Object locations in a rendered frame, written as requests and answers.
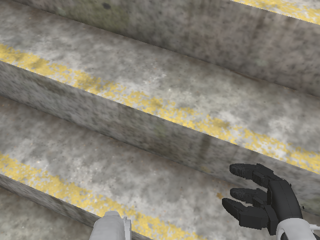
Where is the left robot thigh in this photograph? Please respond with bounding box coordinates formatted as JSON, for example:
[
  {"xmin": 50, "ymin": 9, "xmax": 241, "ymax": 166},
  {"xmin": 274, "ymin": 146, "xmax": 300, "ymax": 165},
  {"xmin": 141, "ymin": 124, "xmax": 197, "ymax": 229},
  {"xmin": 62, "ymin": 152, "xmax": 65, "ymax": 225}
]
[{"xmin": 89, "ymin": 215, "xmax": 132, "ymax": 240}]

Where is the right robot hand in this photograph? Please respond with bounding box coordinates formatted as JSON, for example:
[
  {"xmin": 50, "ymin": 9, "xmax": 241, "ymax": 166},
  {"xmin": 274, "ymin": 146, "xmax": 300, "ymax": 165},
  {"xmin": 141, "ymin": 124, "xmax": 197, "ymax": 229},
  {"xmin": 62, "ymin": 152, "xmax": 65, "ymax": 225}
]
[{"xmin": 222, "ymin": 163, "xmax": 305, "ymax": 236}]

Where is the robot left shin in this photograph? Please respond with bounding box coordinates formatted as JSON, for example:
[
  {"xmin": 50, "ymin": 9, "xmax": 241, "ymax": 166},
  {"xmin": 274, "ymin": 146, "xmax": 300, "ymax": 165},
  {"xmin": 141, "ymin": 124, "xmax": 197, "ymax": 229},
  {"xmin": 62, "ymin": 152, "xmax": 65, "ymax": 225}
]
[{"xmin": 93, "ymin": 210, "xmax": 121, "ymax": 227}]

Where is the right robot forearm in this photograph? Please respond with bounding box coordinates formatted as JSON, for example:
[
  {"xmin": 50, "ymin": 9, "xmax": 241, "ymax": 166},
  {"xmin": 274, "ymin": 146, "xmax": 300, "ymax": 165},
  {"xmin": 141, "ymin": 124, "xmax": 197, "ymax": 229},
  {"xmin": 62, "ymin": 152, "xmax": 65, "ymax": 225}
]
[{"xmin": 276, "ymin": 218, "xmax": 320, "ymax": 240}]

